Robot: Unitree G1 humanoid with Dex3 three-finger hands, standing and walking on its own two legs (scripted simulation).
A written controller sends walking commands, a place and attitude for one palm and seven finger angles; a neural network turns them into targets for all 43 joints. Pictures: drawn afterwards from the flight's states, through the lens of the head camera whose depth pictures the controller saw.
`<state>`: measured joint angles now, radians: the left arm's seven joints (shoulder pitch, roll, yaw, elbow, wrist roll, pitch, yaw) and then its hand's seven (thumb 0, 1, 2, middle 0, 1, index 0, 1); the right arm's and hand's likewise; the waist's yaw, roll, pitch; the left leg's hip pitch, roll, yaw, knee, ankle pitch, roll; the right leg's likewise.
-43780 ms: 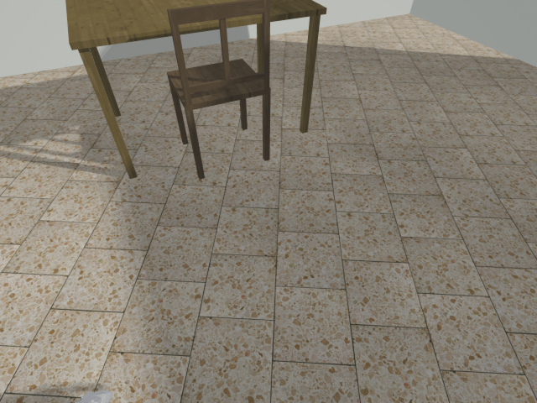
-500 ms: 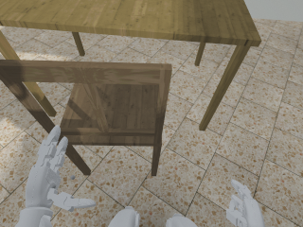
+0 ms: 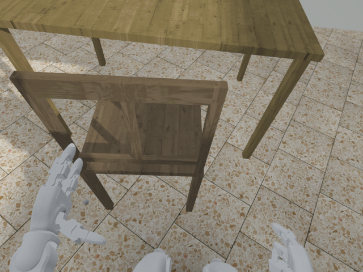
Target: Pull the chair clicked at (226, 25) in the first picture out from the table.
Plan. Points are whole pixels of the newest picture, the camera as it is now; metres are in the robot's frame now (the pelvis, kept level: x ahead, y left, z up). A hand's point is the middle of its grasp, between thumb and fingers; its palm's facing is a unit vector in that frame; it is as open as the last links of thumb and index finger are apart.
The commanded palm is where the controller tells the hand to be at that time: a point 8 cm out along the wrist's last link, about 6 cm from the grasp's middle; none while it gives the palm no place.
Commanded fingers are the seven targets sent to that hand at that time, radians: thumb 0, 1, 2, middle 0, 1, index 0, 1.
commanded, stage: raise the hand toward the chair's back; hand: left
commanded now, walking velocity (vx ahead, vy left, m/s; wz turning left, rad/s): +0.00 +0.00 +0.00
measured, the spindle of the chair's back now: (133, 132) +0.45 +0.16 -0.02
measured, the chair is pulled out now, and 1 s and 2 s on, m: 0.21 0.21 0.21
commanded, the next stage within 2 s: aim the fingers beside a spindle in 0.34 s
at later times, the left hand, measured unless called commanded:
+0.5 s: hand (89, 202) +0.24 +0.20 +0.04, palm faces +0.07 -1.00 -0.05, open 16.9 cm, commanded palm +0.22 +0.25 +0.04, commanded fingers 0.00 -0.50 0.30 -0.06 -0.08 -0.06 -0.08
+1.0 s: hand (111, 198) +0.26 +0.17 +0.01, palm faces +0.05 -1.00 -0.04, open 16.9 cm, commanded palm +0.24 +0.22 +0.02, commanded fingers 0.00 -0.50 0.30 -0.06 -0.08 -0.06 -0.08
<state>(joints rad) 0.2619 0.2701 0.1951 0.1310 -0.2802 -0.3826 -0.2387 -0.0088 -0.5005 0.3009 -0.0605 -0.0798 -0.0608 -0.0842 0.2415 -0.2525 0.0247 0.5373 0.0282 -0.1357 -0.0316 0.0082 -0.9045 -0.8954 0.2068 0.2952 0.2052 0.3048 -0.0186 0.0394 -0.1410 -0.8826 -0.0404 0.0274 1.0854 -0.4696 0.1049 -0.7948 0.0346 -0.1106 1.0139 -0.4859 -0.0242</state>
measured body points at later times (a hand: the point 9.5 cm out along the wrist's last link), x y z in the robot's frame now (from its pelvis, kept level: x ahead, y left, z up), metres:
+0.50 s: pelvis +0.00 -0.01 +0.00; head +0.06 +0.01 +0.44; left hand +0.23 +0.25 +0.05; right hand +0.18 -0.25 -0.08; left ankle +0.03 +0.04 -0.66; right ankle +0.01 -0.11 -0.66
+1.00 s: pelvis +0.00 -0.04 -0.01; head +0.08 -0.03 +0.43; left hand +0.26 +0.22 +0.02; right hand +0.17 -0.29 -0.10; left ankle +0.03 +0.04 -0.66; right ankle +0.01 -0.11 -0.66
